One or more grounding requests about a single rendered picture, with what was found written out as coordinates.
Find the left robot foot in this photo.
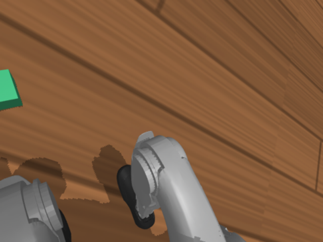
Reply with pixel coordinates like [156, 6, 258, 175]
[59, 209, 72, 242]

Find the right robot hand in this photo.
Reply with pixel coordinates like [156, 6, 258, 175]
[220, 225, 246, 242]

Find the carton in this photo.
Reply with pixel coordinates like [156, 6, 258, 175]
[0, 69, 23, 110]

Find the right robot foot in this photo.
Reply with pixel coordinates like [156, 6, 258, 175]
[117, 165, 155, 229]

